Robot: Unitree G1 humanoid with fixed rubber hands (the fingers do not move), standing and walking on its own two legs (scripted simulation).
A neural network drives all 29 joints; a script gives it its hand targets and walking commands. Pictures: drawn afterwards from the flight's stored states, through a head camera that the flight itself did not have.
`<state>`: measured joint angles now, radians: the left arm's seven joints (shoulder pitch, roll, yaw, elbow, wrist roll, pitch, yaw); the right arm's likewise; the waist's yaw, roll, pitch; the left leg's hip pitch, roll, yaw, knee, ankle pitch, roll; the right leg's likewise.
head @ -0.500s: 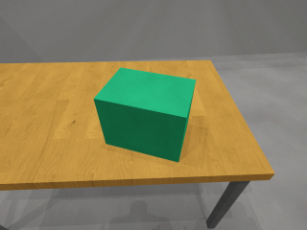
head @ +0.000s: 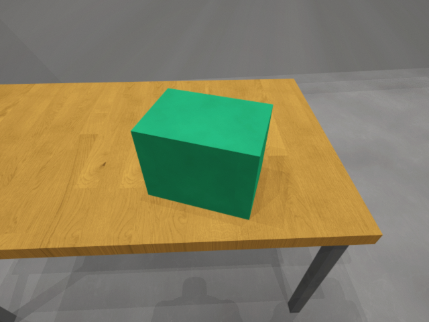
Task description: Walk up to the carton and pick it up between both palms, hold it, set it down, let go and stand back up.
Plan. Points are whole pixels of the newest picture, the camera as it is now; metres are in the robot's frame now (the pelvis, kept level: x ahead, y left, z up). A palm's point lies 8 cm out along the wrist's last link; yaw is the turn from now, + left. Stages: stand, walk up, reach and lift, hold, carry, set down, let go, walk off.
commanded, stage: stand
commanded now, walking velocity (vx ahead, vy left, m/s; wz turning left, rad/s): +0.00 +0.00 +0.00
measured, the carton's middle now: (207, 152) +0.54 +0.02 +0.03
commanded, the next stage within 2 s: none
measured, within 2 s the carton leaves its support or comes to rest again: neither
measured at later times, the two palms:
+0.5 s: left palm out of the picture +0.05 +0.26 -0.11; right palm out of the picture +0.05 -0.25 -0.13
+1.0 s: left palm out of the picture +0.04 +0.24 -0.12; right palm out of the picture +0.04 -0.26 -0.13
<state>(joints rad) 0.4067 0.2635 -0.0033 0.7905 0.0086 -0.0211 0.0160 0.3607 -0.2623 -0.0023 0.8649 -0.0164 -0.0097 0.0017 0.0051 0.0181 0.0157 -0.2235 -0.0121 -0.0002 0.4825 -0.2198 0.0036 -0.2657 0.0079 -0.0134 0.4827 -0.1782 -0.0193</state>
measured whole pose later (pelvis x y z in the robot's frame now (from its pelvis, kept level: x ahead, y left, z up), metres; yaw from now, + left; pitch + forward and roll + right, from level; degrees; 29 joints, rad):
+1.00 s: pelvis +0.03 -0.01 +0.00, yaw +0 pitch -2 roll +0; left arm 0.35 0.23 -0.01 0.92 0.00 -0.02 0.03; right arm 0.33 -0.24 0.00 0.96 0.00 -0.01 -0.02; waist 0.01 0.02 0.02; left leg -0.17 0.00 -0.02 0.44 -0.24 -0.01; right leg -0.22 0.02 -0.01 0.44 -0.20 -0.03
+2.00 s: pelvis +0.04 +0.00 +0.01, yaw -1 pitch -1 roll +0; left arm 0.33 0.19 -0.01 1.02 0.00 -0.01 0.05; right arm 0.33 -0.20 0.01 1.03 0.00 -0.01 -0.04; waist 0.01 0.01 0.02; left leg -0.15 -0.01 0.00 0.42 -0.24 0.00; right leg -0.20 0.02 0.02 0.43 -0.20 -0.01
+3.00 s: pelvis +0.04 +0.01 +0.01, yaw -2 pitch -1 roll +0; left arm 0.31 0.17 -0.01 1.04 0.00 -0.01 0.05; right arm 0.32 -0.18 0.01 1.04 0.00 -0.01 -0.05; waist 0.00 0.00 0.04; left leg -0.13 -0.02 0.02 0.40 -0.25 0.02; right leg -0.19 0.01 0.05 0.42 -0.21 0.01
